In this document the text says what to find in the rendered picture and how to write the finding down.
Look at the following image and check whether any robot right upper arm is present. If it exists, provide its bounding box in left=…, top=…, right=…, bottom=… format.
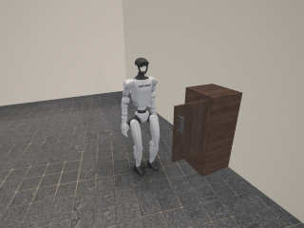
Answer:
left=123, top=79, right=134, bottom=105

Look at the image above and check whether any right robot forearm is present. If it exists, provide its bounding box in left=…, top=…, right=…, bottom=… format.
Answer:
left=121, top=98, right=128, bottom=123

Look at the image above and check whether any left robot shin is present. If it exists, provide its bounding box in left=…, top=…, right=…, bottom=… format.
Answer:
left=149, top=145, right=159, bottom=162

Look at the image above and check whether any left robot forearm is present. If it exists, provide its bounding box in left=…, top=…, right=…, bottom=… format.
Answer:
left=150, top=97, right=157, bottom=115

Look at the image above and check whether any robot head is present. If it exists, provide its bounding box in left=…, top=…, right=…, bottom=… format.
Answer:
left=133, top=57, right=149, bottom=80

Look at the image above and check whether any robot left upper arm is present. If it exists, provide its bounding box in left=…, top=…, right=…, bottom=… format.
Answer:
left=149, top=76, right=158, bottom=99

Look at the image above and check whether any right robot hand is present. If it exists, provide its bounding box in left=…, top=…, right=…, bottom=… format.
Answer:
left=121, top=122, right=129, bottom=138

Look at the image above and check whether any handle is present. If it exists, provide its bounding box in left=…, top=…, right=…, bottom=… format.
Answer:
left=178, top=116, right=184, bottom=133

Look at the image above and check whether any cupboard door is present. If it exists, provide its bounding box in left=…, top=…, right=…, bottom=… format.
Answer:
left=171, top=99, right=210, bottom=162

